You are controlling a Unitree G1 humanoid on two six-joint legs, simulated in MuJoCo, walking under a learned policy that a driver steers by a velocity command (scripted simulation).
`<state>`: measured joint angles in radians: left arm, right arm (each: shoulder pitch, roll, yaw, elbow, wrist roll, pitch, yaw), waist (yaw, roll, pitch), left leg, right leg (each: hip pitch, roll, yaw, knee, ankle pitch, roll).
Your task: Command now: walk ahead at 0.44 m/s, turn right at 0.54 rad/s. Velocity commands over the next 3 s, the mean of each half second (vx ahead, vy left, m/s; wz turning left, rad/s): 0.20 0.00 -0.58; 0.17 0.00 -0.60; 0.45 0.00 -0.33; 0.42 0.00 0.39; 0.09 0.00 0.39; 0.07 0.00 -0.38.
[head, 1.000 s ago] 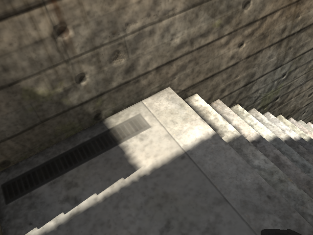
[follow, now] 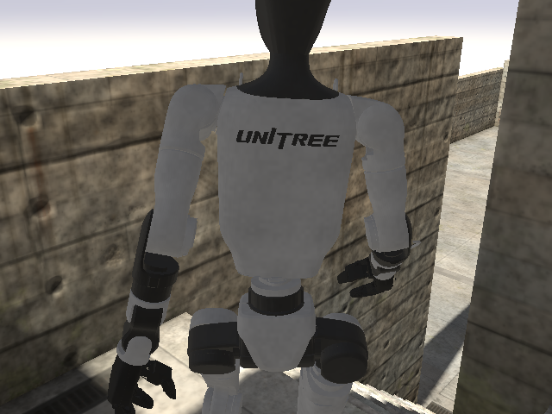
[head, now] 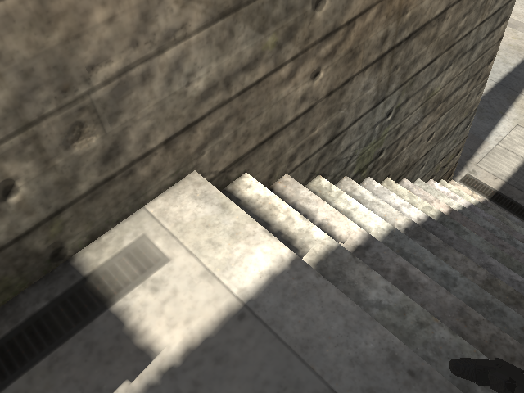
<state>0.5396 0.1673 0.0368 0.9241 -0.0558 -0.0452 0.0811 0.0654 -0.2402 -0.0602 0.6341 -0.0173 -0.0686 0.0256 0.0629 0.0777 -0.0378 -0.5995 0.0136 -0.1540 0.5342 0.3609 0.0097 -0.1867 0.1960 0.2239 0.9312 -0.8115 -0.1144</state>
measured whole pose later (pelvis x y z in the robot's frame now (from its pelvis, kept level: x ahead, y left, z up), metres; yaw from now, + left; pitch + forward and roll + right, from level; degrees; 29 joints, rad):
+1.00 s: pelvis +0.39 +0.10 -0.12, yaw -34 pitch +2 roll -2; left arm 0.31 0.29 0.08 0.64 -0.02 0.03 0.05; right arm 0.30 -0.26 -0.05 0.73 -0.01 -0.05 -0.02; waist 0.01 -0.03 -0.04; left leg -0.22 -0.01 -0.04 0.48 -0.29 0.03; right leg -0.58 0.14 0.22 0.99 -0.31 -0.03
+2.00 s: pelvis +0.69 -0.09 -0.18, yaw -29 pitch +1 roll +2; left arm 0.18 0.29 0.06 0.75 -0.03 -0.06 0.04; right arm 0.40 -0.26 -0.05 0.73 0.01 -0.01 0.01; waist -0.04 -0.04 0.01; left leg -0.47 -0.08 0.01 0.94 -0.49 0.04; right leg -0.58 -0.05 0.08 1.47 -0.53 0.02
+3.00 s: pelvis +0.75 -0.07 -0.28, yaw -32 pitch +1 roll -1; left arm 0.15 0.32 0.10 0.65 -0.05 0.05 0.03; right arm 0.24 -0.21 0.00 0.54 -0.06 -0.05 -0.03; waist 0.00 -0.02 -0.03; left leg -0.69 0.03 0.09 1.53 -0.79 0.20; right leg -0.67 0.25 0.38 1.09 -0.46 -0.01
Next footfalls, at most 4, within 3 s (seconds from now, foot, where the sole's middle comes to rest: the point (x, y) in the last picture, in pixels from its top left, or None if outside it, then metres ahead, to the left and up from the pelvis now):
0.10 left None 0.20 0.12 -0.90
0.46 right None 0.40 -0.05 -0.90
0.86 left None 0.46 0.18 -0.90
1.40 right None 0.50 -0.17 -0.90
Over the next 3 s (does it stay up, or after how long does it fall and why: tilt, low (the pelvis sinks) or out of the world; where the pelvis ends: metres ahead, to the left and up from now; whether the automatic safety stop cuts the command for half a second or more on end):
stays up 0.75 -0.07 -0.28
